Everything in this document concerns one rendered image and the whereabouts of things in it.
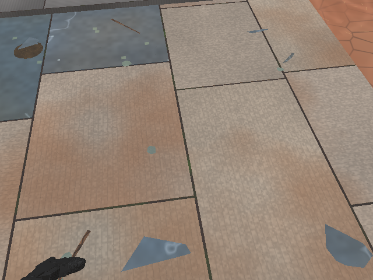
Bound left robot hand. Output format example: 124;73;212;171
21;257;86;280

